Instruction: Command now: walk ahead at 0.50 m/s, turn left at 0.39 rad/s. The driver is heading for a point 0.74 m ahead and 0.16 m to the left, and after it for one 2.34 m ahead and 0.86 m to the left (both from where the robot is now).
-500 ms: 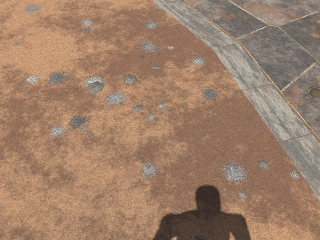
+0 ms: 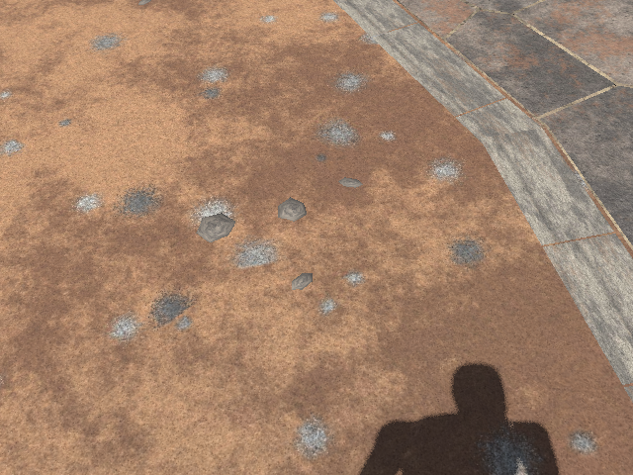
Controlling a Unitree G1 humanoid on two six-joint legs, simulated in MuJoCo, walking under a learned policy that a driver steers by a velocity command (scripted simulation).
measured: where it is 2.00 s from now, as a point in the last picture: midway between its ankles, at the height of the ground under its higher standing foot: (239, 249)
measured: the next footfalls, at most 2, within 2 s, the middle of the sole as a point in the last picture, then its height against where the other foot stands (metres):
left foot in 0.42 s outside the picture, level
right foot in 0.94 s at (305, 370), level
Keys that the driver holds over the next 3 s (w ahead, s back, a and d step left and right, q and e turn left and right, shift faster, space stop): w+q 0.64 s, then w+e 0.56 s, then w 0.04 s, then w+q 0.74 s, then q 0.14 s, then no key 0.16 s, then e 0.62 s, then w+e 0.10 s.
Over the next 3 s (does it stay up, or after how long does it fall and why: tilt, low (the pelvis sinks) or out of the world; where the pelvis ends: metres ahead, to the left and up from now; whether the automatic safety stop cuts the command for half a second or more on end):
stays up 1.26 0.34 0.01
